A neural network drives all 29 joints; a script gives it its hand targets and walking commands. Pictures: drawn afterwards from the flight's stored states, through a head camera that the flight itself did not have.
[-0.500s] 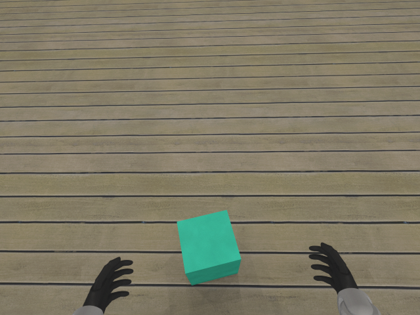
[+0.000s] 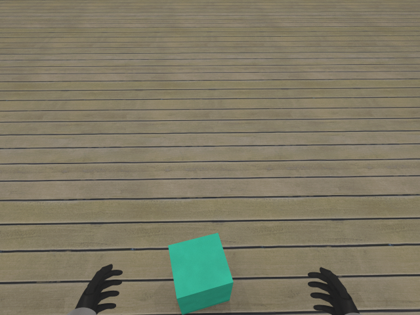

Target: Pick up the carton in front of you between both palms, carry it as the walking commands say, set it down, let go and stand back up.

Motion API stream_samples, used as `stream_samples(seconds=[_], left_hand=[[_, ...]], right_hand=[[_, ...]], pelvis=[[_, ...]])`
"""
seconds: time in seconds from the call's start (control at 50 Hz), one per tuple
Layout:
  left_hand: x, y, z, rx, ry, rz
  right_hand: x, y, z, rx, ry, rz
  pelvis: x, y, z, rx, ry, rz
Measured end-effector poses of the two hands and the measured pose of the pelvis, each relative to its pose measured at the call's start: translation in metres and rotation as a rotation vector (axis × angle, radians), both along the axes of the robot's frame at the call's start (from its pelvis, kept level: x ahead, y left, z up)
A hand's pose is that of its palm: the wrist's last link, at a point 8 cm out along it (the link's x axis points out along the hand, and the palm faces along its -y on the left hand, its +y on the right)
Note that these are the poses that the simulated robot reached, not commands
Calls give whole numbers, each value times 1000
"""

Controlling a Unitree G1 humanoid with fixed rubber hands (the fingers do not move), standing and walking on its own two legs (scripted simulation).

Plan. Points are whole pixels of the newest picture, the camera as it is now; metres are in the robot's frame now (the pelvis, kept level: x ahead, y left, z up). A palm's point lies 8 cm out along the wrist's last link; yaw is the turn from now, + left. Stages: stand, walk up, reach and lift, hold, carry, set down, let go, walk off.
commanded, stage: let go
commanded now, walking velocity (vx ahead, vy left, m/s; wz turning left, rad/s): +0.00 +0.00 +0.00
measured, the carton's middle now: (200, 274) +0.42 +0.06 -0.65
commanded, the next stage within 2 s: stand in 0.02 s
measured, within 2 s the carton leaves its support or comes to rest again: neither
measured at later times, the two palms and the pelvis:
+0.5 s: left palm out of the picture +0.15 +0.30 -0.10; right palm out of the picture +0.13 -0.27 -0.07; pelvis +0.02 +0.03 +0.00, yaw -2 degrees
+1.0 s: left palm out of the picture +0.12 +0.31 -0.10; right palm out of the picture +0.10 -0.28 -0.08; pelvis +0.00 +0.02 +0.01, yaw -2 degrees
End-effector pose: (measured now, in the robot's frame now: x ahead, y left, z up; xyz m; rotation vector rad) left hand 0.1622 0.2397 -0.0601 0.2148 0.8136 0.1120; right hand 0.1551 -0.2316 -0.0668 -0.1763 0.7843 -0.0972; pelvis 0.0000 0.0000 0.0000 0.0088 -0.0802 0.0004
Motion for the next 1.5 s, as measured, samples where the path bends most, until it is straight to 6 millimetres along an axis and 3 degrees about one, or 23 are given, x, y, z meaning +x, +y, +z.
stream_samples(seconds=[0.08,0.24,0.34,0.66,1.16,1.5], left_hand=[[-2,11,-4,24,-7,4],[-15,51,-28,83,48,4],[-18,61,-37,96,95,-4],[-8,68,-39,118,138,-26],[-51,76,-41,137,231,1],[-66,83,-42,145,273,18]], right_hand=[[-2,1,-2,-48,17,8],[-22,-36,-3,-203,108,-41],[-24,-44,-1,-232,133,-66],[-30,-38,-11,-211,189,-92],[-65,-55,-15,-220,272,-108],[-79,-59,-18,-219,315,-112]], pelvis=[[-2,7,-1,-4,19,-4],[2,16,-3,-14,71,-19],[8,21,-2,-16,79,-26],[16,27,1,-11,70,-37],[-2,22,7,-13,45,-36],[-8,22,9,-14,39,-31]])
